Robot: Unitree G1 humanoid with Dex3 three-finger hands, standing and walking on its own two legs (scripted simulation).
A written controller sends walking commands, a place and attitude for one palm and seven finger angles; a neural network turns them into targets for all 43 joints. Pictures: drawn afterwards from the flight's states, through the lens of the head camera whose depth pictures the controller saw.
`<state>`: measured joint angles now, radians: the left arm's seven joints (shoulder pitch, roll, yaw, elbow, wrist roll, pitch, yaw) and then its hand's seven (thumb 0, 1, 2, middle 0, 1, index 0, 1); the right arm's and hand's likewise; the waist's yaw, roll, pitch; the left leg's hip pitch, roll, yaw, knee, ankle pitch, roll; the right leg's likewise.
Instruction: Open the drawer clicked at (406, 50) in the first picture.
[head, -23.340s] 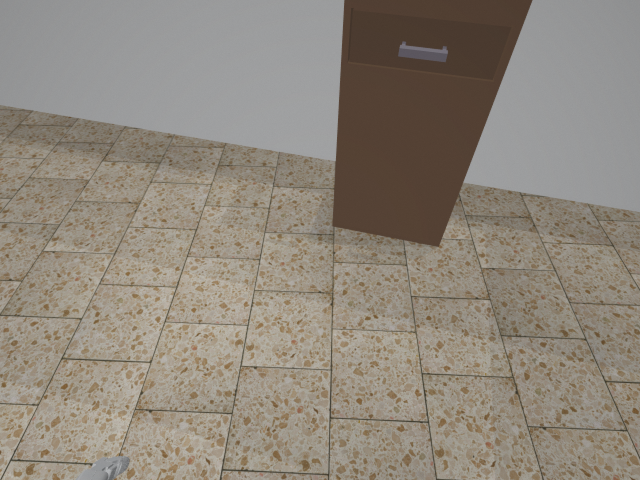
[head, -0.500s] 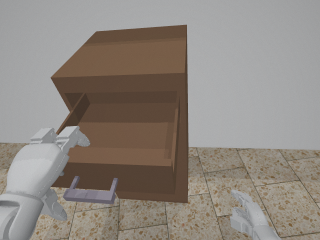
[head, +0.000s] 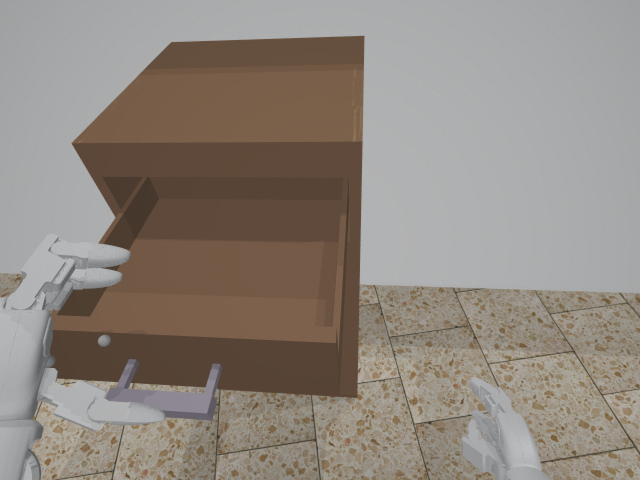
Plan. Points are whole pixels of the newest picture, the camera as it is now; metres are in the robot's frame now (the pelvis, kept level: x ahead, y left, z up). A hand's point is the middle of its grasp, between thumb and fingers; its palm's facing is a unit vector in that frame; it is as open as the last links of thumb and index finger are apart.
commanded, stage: draw the hand back to the body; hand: left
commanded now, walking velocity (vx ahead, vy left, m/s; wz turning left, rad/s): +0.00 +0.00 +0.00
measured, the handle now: (166, 386) +0.21 +0.22 +0.03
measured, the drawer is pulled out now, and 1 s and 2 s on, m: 0.29 0.29 0.29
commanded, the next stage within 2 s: step back with the hand held close in 0.84 s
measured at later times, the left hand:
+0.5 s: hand (86, 311) +0.20 +0.23 +0.20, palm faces +0.38 -0.82 -0.42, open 9.8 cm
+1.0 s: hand (81, 312) +0.20 +0.23 +0.21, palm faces +0.41 -0.80 -0.44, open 7.4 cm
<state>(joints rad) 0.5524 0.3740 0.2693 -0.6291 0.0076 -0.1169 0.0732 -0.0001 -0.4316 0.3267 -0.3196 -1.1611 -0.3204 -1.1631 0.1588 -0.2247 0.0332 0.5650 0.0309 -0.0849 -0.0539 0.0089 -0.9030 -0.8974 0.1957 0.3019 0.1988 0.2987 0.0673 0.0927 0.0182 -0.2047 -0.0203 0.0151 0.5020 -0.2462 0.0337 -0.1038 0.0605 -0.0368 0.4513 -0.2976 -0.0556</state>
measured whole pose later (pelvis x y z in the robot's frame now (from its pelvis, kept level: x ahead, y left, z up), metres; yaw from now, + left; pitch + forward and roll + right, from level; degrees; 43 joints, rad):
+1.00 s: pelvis +0.01 +0.00 +0.00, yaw +0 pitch -2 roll -1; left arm 0.51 0.37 0.36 -0.56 -0.10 -0.14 0.09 0.02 0.88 0.89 -0.22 -0.31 -0.22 -0.31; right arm 0.18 -0.23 0.01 0.60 0.04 -0.06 -0.05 0.01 -0.90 -0.90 0.20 0.30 0.20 0.30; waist 0.06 0.09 0.01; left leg -0.19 -0.02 0.01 0.46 -0.24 0.03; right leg -0.07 0.07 -0.04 0.38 -0.28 -0.06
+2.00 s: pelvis -0.09 +0.04 -0.01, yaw -3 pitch +3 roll -4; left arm 0.55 0.47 0.51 -0.76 -0.06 -0.26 0.14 0.02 0.88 0.90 -0.22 -0.30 -0.22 -0.31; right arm 0.18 -0.17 0.01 0.59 0.00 -0.12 -0.03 0.01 -0.90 -0.90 0.20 0.30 0.20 0.30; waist 0.00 -0.01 0.05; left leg -0.47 0.02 0.07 0.52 -0.10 0.09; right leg -0.42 0.04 0.01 0.96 -0.50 0.01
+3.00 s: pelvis -0.23 +0.02 +0.00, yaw -1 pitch -1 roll -1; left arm 0.60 0.41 0.42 -0.68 -0.03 -0.20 0.16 0.02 0.89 0.90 -0.22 -0.30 -0.22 -0.31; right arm 0.25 -0.18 0.01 0.61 0.02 -0.10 -0.05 0.01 -0.90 -0.90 0.20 0.30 0.20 0.30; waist -0.02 -0.02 0.02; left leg -0.26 0.02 0.00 0.56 -0.28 0.00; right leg -0.27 -0.01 -0.06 0.53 -0.23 -0.01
